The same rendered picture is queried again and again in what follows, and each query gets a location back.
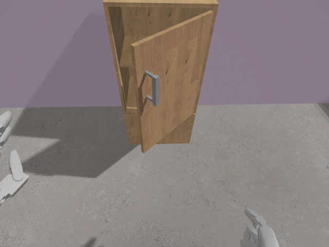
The right robot hand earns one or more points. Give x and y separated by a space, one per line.
264 237

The cupboard door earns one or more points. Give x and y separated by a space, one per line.
176 55

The left robot hand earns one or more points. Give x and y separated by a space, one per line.
13 182

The handle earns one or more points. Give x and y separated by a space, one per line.
155 88

